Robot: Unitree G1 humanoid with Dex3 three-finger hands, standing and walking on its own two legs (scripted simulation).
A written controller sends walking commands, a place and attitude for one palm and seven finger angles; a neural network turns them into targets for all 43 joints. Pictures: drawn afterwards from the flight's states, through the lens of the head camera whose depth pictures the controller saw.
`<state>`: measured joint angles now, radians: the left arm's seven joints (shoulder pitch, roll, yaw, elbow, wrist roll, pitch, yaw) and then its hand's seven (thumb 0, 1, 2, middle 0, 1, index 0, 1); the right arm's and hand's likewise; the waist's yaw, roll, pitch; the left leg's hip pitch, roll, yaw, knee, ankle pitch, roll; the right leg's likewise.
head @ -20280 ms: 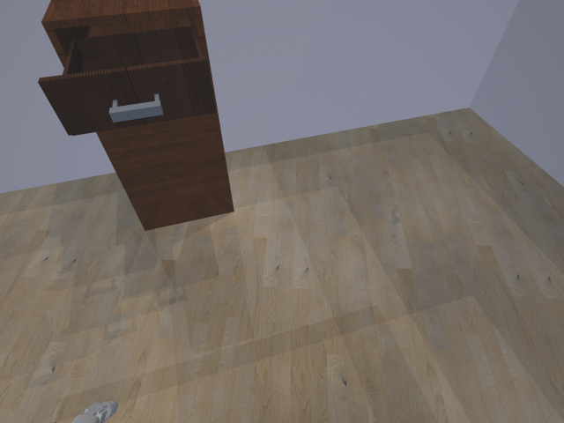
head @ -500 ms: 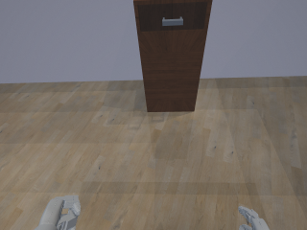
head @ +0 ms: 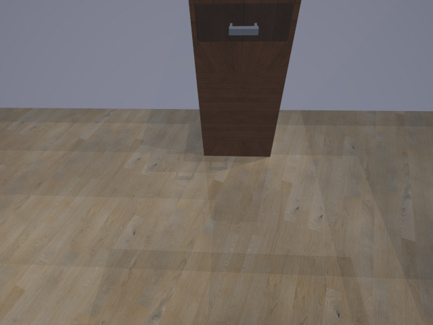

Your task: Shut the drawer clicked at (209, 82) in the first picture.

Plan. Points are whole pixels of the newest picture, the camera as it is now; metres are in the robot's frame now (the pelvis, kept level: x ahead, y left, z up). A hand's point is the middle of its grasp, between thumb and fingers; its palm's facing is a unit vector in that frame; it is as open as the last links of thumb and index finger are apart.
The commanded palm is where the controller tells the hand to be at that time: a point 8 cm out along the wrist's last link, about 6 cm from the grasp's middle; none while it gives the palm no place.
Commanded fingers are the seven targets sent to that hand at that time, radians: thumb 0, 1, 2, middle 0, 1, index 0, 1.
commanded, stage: let the arm hang, fingers relaxed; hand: left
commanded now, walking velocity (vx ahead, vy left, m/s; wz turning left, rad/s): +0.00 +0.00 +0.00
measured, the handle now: (243, 28) +1.12 -0.04 +0.02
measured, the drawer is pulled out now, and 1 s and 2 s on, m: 0.00 0.00 0.00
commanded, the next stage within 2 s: look to check the result in 0.42 s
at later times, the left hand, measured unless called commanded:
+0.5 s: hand out of the picture +0.06 +0.17 -0.17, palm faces +0.00 -0.97 -0.23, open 7.4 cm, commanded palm none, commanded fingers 0.00 0.90 0.90 -0.20 -0.30 -0.20 -0.30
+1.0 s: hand out of the picture +0.08 +0.19 -0.16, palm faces +0.00 -0.96 -0.29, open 7.4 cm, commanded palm none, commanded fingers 0.00 0.90 0.90 -0.20 -0.30 -0.20 -0.30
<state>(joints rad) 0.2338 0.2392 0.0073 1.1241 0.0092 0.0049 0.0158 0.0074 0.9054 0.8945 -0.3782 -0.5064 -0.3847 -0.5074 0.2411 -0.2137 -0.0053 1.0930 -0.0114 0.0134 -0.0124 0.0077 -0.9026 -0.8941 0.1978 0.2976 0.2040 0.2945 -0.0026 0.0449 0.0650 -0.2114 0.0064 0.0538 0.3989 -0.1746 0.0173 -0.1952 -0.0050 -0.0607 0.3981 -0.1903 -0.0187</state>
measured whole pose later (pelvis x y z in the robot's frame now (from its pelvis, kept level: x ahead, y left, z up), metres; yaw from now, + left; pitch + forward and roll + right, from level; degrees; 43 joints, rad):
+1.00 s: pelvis +0.03 -0.03 +0.00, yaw +0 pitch -1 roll +0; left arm 0.15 0.23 0.03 1.15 0.01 -0.02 0.02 0.00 0.90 0.89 -0.20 -0.30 -0.20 -0.30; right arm 0.17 -0.26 -0.02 1.14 -0.01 0.00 -0.02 0.01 -0.90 -0.89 0.20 0.30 0.20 0.29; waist -0.01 0.04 0.05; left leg -0.13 0.04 0.05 0.33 -0.18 -0.02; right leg -0.11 0.03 -0.06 0.32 -0.19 -0.05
